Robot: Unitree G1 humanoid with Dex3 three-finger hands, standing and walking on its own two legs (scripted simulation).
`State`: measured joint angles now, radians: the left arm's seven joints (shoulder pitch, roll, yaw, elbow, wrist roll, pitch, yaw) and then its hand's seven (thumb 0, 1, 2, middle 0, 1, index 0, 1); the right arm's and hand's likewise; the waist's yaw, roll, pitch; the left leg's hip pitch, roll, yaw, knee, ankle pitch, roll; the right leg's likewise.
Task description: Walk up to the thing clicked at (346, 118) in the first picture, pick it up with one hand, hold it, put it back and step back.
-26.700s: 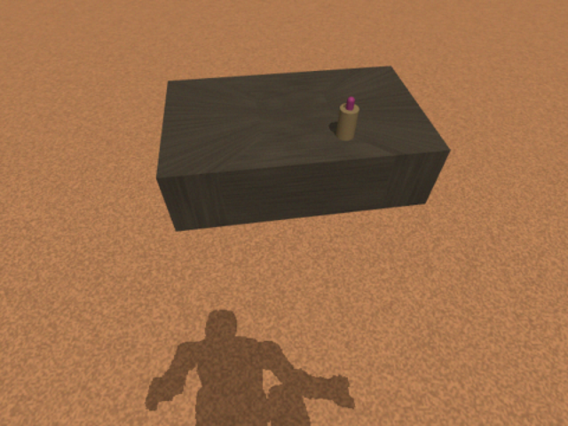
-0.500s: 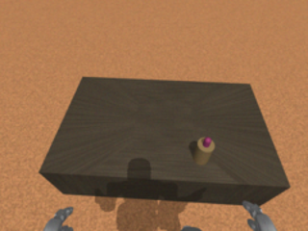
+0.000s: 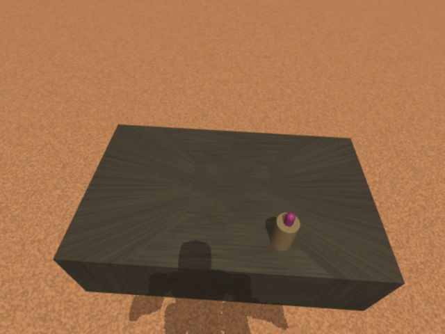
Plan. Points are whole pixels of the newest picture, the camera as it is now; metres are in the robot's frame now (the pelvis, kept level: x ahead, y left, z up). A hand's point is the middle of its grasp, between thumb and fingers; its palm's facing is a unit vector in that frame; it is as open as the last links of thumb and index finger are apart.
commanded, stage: stand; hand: right
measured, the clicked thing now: (285, 228) +0.51 -0.22 -0.35
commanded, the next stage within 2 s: step back in 1.72 s
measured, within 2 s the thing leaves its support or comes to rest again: neither
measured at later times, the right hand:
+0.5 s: hand out of the picture +0.04 -0.24 -0.16, palm faces -0.02 +0.94 -0.34, open 7.4 cm
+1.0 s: hand out of the picture +0.06 -0.24 -0.15, palm faces -0.01 +0.94 -0.35, open 7.4 cm
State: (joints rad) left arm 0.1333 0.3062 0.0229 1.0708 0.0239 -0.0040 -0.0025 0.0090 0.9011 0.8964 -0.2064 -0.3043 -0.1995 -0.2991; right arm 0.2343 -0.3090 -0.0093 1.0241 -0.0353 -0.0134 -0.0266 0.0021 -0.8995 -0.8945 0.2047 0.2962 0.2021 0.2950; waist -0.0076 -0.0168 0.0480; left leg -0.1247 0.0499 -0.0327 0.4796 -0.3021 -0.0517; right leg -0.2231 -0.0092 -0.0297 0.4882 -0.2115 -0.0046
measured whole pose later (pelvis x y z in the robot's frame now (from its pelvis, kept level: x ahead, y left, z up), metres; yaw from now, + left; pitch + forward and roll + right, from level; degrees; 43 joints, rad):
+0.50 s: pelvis -0.01 +0.01 +0.01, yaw +0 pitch -3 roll +0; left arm 0.13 0.33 0.01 1.18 0.02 -0.01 0.00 0.01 0.90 0.90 -0.20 -0.30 -0.20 -0.30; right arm 0.18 -0.32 -0.01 1.12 -0.03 -0.01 -0.01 0.00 -0.91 -0.90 0.20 0.30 0.20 0.30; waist 0.01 0.00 0.06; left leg -0.08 0.04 -0.02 0.38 -0.24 -0.04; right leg -0.18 -0.02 -0.02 0.39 -0.15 0.01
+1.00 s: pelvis +0.01 +0.01 +0.01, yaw -1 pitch -2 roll +0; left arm 0.09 0.33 0.00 1.17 0.01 -0.01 0.00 0.01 0.90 0.90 -0.21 -0.30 -0.20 -0.30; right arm 0.14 -0.34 -0.01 1.13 -0.02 -0.01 -0.01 0.00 -0.91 -0.90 0.20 0.30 0.20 0.30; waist 0.00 0.00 0.06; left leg -0.06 0.03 -0.01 0.34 -0.25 -0.03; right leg -0.16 -0.02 -0.01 0.36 -0.16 0.02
